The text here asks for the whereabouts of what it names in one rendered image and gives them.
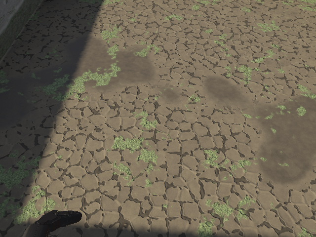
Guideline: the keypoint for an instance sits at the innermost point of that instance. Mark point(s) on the robot left hand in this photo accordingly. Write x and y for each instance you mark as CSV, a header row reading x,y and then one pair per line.
x,y
52,221

